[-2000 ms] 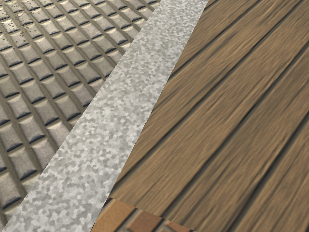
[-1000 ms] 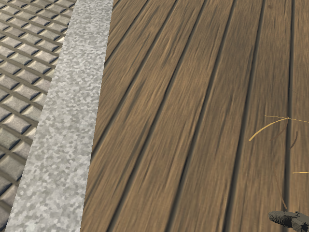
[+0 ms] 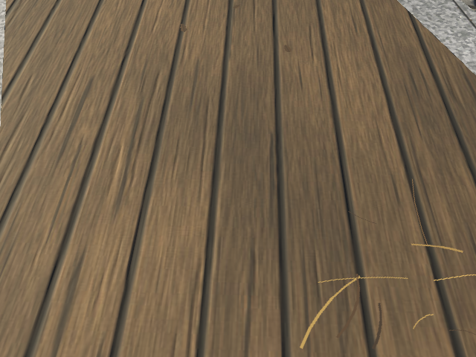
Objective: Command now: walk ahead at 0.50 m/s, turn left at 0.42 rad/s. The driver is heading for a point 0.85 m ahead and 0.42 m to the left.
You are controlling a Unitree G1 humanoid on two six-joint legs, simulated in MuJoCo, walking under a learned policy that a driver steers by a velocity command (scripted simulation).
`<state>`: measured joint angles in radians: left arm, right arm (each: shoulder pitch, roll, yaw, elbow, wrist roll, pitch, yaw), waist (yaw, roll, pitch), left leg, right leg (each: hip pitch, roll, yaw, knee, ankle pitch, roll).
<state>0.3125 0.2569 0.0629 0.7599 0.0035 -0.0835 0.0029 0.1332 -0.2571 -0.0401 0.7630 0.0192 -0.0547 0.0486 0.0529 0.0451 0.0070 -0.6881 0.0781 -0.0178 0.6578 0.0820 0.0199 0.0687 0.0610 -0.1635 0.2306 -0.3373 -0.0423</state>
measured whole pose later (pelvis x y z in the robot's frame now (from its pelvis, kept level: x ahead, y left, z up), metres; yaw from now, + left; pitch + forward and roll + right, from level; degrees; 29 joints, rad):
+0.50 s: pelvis +0.30 +0.03 +0.00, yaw +18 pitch +3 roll +0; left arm 0.06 0.27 0.03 0.65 0.00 -0.10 -0.01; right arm 0.33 -0.29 -0.07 0.72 0.03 -0.03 -0.01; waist -0.08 -0.03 0.01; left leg -0.16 -0.11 -0.19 0.45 -0.33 0.06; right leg -0.59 -0.03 0.10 0.55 -0.01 0.07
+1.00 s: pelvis +0.54 +0.10 +0.00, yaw +36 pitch +2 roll -2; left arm 0.34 0.29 0.07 0.84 -0.01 -0.07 0.01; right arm 0.09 -0.27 -0.06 0.60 0.02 -0.02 0.05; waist 0.10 0.04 0.03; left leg -0.66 0.08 -0.01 0.71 -0.04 0.02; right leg 0.05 -0.01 -0.20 0.27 -0.34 0.02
